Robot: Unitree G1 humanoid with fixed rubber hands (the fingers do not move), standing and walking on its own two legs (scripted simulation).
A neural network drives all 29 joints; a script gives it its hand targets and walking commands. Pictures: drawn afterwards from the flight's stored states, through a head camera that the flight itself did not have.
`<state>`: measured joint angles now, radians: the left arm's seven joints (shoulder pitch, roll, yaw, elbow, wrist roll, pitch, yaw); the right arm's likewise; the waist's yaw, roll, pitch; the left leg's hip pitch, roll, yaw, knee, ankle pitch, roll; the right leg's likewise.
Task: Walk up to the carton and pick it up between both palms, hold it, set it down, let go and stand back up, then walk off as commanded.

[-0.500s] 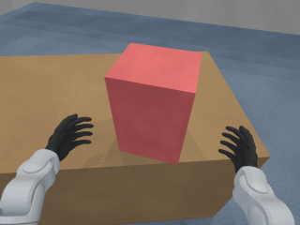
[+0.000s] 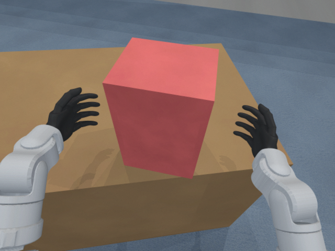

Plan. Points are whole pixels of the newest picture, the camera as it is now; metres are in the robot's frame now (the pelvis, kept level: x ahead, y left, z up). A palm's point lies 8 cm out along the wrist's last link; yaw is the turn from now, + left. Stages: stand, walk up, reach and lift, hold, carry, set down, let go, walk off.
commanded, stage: reach and lift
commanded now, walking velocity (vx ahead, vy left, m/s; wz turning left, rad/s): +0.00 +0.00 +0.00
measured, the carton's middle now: (165, 115) +0.42 +0.01 +0.09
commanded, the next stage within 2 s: none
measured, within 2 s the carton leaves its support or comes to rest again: neither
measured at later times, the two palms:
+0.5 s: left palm (67, 78) +0.40 +0.20 +0.22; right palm (268, 108) +0.33 -0.19 +0.19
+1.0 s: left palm (83, 45) +0.45 +0.17 +0.26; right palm (268, 81) +0.38 -0.19 +0.22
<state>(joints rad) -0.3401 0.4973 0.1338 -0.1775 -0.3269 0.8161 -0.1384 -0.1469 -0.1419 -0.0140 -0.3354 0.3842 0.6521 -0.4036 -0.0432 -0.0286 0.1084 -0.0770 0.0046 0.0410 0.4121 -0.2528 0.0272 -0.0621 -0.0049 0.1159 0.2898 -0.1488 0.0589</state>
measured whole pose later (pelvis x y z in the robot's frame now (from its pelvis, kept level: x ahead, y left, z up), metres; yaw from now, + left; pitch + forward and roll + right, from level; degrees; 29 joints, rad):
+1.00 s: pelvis -0.02 -0.01 +0.00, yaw +3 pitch +3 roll -2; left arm -1.20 0.57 -0.07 0.87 -0.34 0.60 -0.08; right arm -0.93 -0.12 -0.09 0.51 0.37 0.56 -0.37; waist -0.21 -0.04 -0.03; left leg -0.27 0.00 -0.01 0.42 -0.20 0.02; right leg -0.22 -0.01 0.06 0.28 -0.10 0.05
